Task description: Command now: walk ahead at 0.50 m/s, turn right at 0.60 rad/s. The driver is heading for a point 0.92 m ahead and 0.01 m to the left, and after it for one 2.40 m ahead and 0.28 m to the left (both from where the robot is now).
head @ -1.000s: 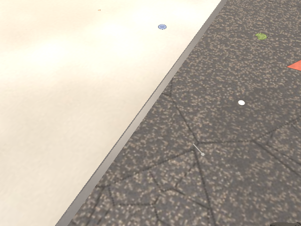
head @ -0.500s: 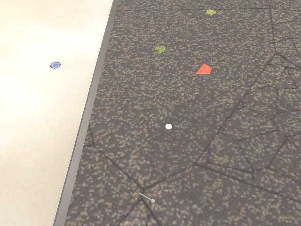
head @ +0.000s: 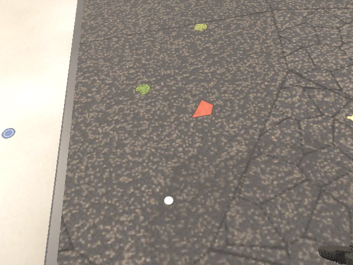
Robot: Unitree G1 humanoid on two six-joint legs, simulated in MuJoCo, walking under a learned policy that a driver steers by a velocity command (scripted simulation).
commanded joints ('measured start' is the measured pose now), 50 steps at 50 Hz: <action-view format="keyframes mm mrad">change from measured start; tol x32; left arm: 1 -5 183 51 -53 -8 -10 15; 29 -349 69 -12 -143 -4 -41 -38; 35 124 236 53 -32 9 -27 -17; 50 16 171 26 65 2 -51 -5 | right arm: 1 -103 -47 -6 -79 13 -16 12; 34 356 -29 6 80 14 15 -1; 50 -53 -25 6 -3 26 11 25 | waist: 1 6 -99 -27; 8 -96 -148 -102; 10 -106 257 -371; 29 -138 56 6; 35 56 -271 -384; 50 4 -78 18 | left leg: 1 164 -72 43 -161 156 -7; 8 442 -73 27 -322 7 98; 10 1010 280 -564 -381 -274 332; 30 618 167 -38 -540 113 232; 33 464 63 77 -103 268 150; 36 -141 -47 2 498 -458 85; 50 50 4 74 -144 173 48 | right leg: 1 -114 -197 169 -106 147 -133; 8 3 -195 276 170 199 -57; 12 -618 -85 87 946 -270 76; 30 -314 -150 -105 167 134 53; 34 540 -457 378 83 -1 -189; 50 42 -301 -18 -228 219 -117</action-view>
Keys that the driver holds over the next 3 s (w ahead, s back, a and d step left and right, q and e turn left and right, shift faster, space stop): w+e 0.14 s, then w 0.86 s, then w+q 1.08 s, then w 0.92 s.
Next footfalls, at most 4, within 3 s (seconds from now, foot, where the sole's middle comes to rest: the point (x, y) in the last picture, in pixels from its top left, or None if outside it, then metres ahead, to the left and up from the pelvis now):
0.18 left None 0.29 0.14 -0.78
0.66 right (246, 259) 0.49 -0.16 -0.78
1.18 left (202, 176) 0.83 0.01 -0.78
1.66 right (248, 131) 1.09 -0.20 -0.78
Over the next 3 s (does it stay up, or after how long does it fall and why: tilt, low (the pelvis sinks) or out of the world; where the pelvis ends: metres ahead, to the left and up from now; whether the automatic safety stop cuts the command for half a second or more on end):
stays up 1.60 0.15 0.00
